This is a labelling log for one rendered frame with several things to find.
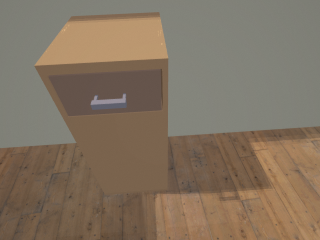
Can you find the handle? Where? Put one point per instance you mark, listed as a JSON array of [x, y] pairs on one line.
[[108, 103]]

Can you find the cabinet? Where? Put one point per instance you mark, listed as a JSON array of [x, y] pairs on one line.
[[127, 152]]

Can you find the drawer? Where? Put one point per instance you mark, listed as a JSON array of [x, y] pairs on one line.
[[77, 91]]

